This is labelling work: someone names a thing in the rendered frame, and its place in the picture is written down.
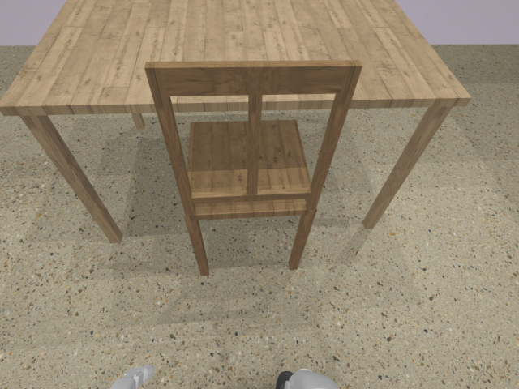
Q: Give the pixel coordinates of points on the table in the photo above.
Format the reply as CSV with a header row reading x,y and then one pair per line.
x,y
91,61

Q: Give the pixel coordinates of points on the robot right shin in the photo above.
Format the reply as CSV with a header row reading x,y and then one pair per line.
x,y
301,370

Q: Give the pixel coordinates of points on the robot right thigh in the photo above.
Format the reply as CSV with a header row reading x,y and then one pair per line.
x,y
310,380

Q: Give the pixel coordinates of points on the robot left hand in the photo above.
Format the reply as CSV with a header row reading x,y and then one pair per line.
x,y
134,378

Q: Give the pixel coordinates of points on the chair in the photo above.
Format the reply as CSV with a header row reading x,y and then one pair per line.
x,y
251,168

